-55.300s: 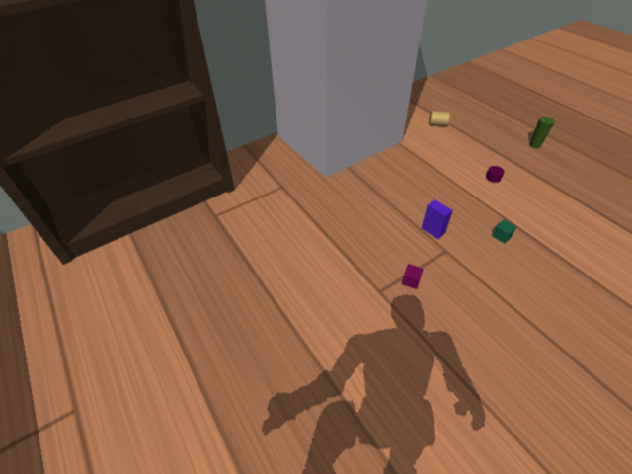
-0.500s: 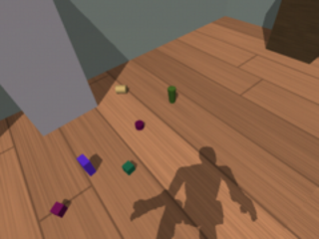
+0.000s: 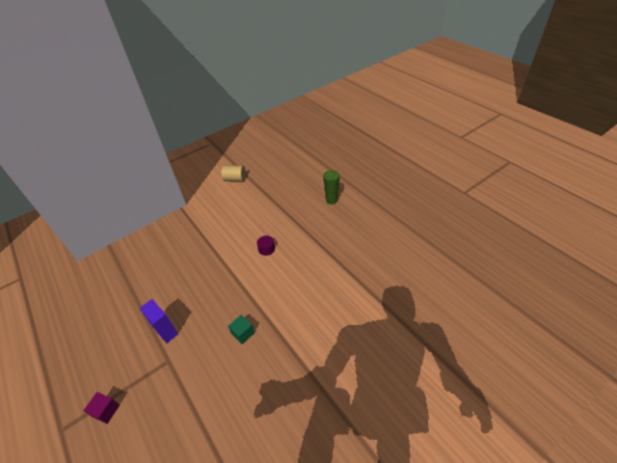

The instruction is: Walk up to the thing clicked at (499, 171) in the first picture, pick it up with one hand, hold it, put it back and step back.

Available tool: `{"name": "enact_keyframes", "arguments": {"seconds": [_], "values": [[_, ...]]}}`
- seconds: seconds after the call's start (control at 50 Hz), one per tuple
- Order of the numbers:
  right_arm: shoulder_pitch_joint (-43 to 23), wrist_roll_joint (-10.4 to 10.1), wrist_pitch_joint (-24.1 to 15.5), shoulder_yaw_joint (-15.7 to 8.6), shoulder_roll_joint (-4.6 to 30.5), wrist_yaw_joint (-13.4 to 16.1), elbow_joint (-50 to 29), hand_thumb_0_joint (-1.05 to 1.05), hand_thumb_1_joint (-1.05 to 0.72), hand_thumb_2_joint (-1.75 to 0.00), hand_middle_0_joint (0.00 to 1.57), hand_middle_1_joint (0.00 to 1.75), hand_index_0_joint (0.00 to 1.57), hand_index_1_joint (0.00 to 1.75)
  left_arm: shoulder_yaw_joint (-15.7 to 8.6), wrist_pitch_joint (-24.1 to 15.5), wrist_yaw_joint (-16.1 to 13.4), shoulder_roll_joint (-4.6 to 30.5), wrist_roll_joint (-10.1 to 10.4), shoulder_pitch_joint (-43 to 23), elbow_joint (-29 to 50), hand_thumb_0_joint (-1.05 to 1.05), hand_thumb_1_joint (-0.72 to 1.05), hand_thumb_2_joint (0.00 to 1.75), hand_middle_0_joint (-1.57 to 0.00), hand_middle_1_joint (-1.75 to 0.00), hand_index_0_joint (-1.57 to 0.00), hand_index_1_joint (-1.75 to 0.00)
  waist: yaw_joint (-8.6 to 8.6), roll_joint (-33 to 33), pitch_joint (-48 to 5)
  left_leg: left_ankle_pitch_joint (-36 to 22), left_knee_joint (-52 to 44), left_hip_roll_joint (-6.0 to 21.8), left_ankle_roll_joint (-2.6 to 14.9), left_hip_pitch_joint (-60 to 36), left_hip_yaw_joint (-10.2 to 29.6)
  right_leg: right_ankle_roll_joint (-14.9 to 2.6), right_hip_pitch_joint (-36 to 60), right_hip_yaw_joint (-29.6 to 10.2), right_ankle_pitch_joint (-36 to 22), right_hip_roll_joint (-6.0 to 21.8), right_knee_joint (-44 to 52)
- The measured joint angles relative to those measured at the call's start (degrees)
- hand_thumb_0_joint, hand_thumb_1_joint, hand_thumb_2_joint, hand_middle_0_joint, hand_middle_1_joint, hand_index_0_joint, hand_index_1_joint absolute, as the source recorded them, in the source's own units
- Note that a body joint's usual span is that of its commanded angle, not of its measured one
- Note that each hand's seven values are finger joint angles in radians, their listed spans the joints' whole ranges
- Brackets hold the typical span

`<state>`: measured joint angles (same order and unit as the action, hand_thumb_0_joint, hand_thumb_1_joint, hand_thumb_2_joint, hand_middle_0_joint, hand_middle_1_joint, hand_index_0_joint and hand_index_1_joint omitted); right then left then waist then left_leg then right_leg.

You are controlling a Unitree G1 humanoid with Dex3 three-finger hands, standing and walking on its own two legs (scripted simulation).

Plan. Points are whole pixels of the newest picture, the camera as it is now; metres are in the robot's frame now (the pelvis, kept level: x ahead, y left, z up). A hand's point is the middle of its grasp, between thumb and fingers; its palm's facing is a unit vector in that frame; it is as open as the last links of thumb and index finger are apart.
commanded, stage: step back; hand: left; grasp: from above
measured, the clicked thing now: (266, 245) +1.11 +0.23 -0.74
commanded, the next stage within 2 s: stand in 0.36 s
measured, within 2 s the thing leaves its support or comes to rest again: neither
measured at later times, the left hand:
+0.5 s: hand out of the picture +0.12 +0.30 -0.15, palm faces +0.01 -0.94 -0.35, open 7.4 cm
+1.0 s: hand out of the picture +0.11 +0.28 -0.13, palm faces -0.02 -0.94 -0.35, open 7.4 cm
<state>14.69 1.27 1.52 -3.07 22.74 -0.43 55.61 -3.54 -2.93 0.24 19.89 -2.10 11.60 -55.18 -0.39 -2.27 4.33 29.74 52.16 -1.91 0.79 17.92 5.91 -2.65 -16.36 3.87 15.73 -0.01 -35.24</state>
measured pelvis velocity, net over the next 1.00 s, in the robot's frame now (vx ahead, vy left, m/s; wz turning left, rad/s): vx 0.03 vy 0.03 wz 0.00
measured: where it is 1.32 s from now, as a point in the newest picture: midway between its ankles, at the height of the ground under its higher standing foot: outside the picture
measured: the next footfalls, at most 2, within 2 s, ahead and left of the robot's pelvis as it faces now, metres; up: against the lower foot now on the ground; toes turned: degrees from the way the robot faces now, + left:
left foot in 0.22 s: +0.09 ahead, +0.16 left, +0.00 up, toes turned +1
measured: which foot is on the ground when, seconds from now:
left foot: up 0.00-0.20, down 0.22-1.00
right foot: down 0.00-1.00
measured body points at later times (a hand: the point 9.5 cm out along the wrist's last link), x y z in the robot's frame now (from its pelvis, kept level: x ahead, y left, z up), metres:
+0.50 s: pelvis +0.04 +0.04 +0.01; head +0.06 +0.04 +0.46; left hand +0.12 +0.34 -0.12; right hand +0.14 -0.26 -0.12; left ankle +0.05 +0.16 -0.73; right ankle +0.04 -0.10 -0.73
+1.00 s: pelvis +0.03 +0.03 +0.02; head +0.04 +0.02 +0.47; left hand +0.11 +0.33 -0.11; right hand +0.12 -0.27 -0.11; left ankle +0.05 +0.16 -0.73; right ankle +0.04 -0.10 -0.73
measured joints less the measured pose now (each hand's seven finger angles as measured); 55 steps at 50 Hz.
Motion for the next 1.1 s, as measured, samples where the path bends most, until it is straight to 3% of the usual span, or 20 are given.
{"name": "enact_keyframes", "arguments": {"seconds": [0.08,0.18,0.24,0.28,0.38,0.7,1.1], "values": [[-1.0,0.1,-0.4,0.2,0.4,-0.1,0.3,0.01,-0.91,-0.90,0.20,0.30,0.20,0.30,0.8,-0.5,-0.3,-1.1,0.4,-0.3,0.1,0.01,0.90,0.90,-0.21,-0.30,-0.20,-0.30,-0.61,-1.0,0.3,-3.3,0.3,0.5,-0.48,3.0,0.5,0.43,1.5,0.4,-0.2,0.4,2.0],[-2.6,0.3,-0.4,0.3,-0.1,-0.2,1.0,0.00,-0.91,-0.90,0.20,0.30,0.20,0.30,0.9,0.2,-0.5,-0.2,0.6,-1.5,-0.1,0.01,0.89,0.90,-0.21,-0.30,-0.20,-0.30,-0.54,-0.4,1.4,-5.5,-9.6,2.8,-1.01,1.7,-2.1,1.22,1.1,0.8,1.6,1.7,0.1],[-3.6,0.4,-0.7,0.3,-0.8,-0.1,2.0,0.00,-0.91,-0.90,0.20,0.30,0.21,0.30,0.8,1.2,-0.8,1.0,1.0,-2.9,-0.3,0.01,0.89,0.90,-0.21,-0.30,-0.20,-0.30,-0.32,1.1,2.2,-14.0,-16.6,2.5,-1.39,-0.9,-4.2,2.27,0.0,0.6,3.9,3.3,-3.5],[-4.6,0.5,-0.8,0.5,-1.7,0.1,2.5,0.00,-0.91,-0.90,0.20,0.30,0.21,0.30,0.8,1.9,-1.1,1.8,1.6,-3.6,-0.4,0.01,0.90,0.90,-0.21,-0.30,-0.20,-0.30,-0.76,3.0,2.7,-13.9,-16.6,1.6,-1.66,-1.3,-5.5,2.85,-0.5,-0.8,4.4,4.3,-4.6],[-7.3,0.0,-0.8,1.5,-2.8,0.0,3.6,0.01,-0.91,-0.89,0.21,0.30,0.21,0.30,1.2,2.2,-1.1,2.5,2.1,-4.9,-2.3,0.01,0.90,0.90,-0.20,-0.30,-0.20,-0.30,-0.53,2.8,2.2,-12.0,-15.3,3.2,-1.39,-1.1,-5.7,3.42,1.0,-1.5,3.1,2.3,-1.4],[-12.1,-0.9,-2.4,2.9,-3.4,-0.5,6.9,0.00,-0.90,-0.89,0.21,0.30,0.21,0.30,4.0,1.6,0.2,0.1,1.8,-6.5,-9.0,0.01,0.90,0.90,-0.20,-0.30,-0.20,-0.30,-0.20,2.9,-0.2,-18.5,-29.6,2.9,-1.51,-9.5,-6.2,3.87,9.2,-1.5,-3.4,2.3,12.8],[-9.0,-0.6,-1.6,2.9,-2.8,-0.9,10.2,0.01,-0.91,-0.90,0.20,0.30,0.21,0.30,3.6,1.7,0.1,0.7,1.4,-5.9,-10.6,0.01,0.90,0.90,-0.20,-0.30,-0.20,-0.30,0.79,2.0,-1.1,-21.4,-33.8,3.8,-2.43,-10.5,-6.1,3.03,9.7,-1.3,-5.9,1.3,16.1]]}}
